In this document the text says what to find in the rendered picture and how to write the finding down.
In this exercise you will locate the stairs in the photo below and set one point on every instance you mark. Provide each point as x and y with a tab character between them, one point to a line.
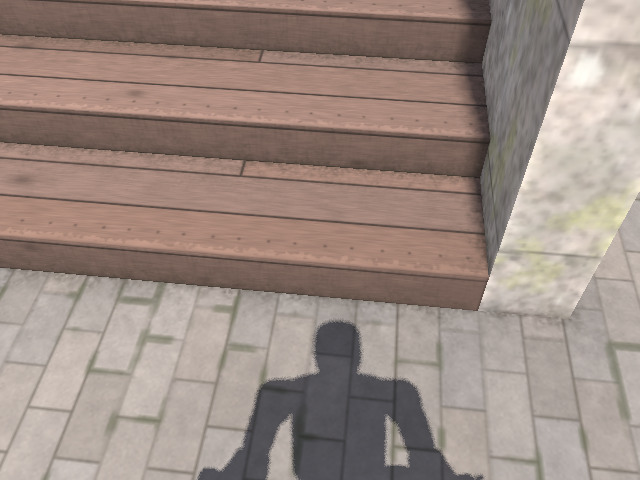
327	148

